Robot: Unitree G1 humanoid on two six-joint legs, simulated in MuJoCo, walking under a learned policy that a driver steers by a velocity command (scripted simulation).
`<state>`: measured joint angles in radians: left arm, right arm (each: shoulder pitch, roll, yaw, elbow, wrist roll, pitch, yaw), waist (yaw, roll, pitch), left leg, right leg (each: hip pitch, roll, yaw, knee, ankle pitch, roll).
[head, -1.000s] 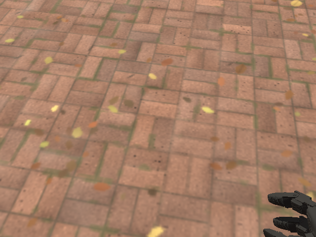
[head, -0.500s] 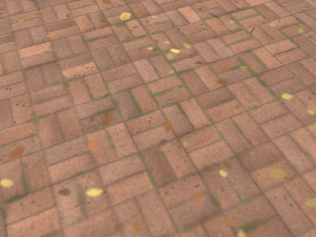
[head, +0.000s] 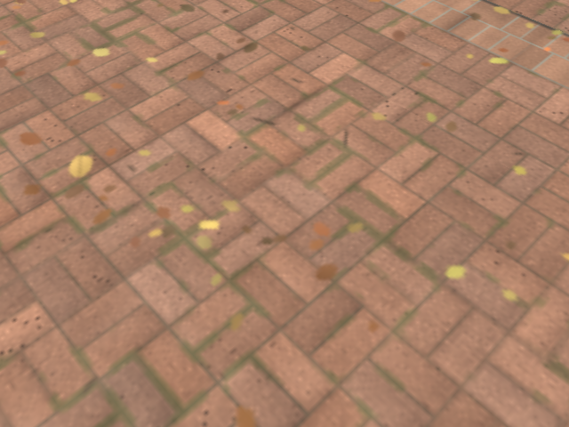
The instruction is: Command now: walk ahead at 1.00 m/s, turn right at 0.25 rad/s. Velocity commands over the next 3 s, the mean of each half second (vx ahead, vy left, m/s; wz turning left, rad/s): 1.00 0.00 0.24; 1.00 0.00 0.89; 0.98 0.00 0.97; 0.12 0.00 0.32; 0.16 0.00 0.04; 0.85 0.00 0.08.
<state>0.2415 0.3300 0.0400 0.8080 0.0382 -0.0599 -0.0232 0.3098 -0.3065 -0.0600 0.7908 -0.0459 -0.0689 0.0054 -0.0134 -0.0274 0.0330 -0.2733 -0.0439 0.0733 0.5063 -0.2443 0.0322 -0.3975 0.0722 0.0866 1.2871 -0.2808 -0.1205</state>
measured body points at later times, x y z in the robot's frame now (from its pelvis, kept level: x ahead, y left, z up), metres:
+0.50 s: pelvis +0.48 -0.02 +0.01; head +0.50 -0.02 +0.46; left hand +0.47 +0.28 -0.11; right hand +0.63 -0.28 -0.11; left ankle +0.48 +0.12 -0.64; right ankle +0.44 -0.11 -0.73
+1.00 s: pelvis +0.94 +0.12 +0.00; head +0.96 +0.13 +0.45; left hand +1.04 +0.44 -0.04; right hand +1.08 -0.14 -0.12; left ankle +0.84 +0.10 -0.73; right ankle +1.20 +0.04 -0.67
